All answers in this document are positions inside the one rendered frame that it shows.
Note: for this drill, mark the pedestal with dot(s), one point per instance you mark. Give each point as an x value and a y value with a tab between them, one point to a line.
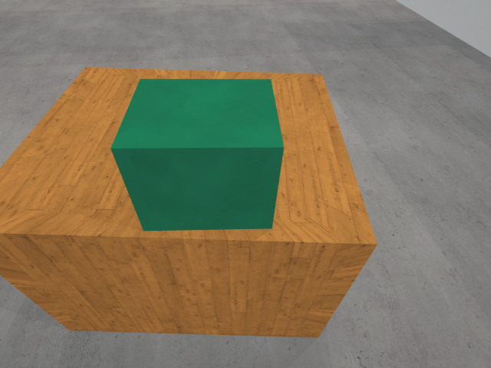
71	240

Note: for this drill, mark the carton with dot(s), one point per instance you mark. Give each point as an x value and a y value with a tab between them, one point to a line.
201	154

